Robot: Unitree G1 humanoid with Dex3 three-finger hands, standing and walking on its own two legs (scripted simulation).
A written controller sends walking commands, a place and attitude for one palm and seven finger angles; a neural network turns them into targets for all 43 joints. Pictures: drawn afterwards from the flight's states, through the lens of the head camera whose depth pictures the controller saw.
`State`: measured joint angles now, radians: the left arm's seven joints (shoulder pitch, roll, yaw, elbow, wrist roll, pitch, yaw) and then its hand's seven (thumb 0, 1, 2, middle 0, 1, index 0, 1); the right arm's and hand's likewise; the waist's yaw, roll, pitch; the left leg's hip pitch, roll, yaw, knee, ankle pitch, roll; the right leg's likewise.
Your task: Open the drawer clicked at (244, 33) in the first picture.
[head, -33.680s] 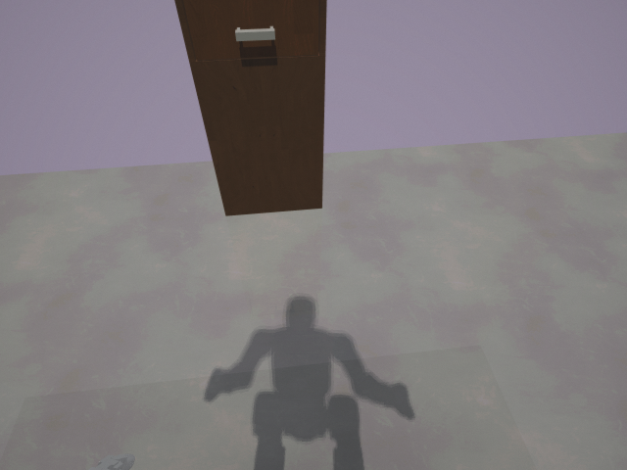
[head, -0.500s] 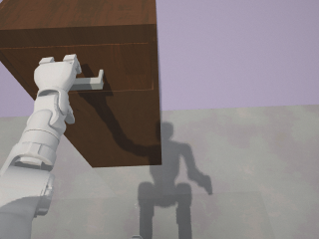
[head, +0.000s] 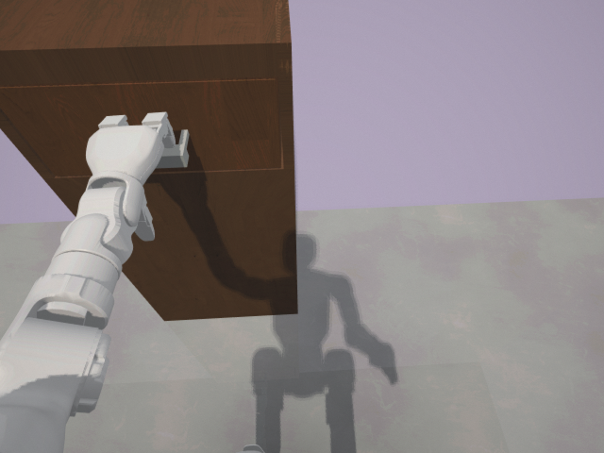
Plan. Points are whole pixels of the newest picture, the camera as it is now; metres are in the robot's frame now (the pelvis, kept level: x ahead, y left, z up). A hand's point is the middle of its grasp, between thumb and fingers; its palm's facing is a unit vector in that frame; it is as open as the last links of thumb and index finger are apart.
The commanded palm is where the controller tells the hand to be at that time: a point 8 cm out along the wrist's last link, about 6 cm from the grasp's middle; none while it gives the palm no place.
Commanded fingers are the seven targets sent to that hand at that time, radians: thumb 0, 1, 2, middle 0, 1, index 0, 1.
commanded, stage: lower the fingers behind the handle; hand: left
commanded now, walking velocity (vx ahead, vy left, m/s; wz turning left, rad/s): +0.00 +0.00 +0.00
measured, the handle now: (149, 147) +0.55 +0.24 +0.07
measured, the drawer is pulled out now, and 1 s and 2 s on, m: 0.00 0.00 0.00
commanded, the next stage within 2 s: lift the hand off the handle in 0.68 s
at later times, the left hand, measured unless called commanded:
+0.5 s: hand (142, 178) +0.47 +0.23 +0.08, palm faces -0.03 +0.00 -1.00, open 14.1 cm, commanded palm +0.46 +0.24 +0.10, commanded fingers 0.00 -0.50 0.30 -0.30 -1.20 -0.30 -1.20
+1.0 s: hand (142, 174) +0.48 +0.23 +0.08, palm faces -0.02 -0.01 -1.00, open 13.8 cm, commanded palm +0.46 +0.23 +0.10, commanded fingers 0.00 -0.50 0.30 -0.30 -1.20 -0.30 -1.20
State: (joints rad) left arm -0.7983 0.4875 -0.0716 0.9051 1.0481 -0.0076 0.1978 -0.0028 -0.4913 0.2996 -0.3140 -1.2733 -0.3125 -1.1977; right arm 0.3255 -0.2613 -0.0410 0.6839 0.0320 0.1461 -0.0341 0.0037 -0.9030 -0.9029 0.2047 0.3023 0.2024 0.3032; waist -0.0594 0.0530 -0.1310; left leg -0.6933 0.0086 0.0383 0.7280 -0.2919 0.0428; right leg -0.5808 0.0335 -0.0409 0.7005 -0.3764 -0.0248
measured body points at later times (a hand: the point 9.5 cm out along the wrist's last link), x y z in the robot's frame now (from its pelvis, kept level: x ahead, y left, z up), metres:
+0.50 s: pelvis -0.01 -0.01 -0.01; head +0.06 -0.01 +0.44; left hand +0.47 +0.23 +0.14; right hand +0.01 -0.28 -0.13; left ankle +0.03 +0.09 -0.71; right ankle -0.03 -0.11 -0.71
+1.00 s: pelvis -0.01 +0.00 -0.01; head +0.06 +0.00 +0.44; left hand +0.47 +0.23 +0.14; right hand +0.02 -0.27 -0.13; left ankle +0.03 +0.09 -0.71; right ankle -0.03 -0.11 -0.71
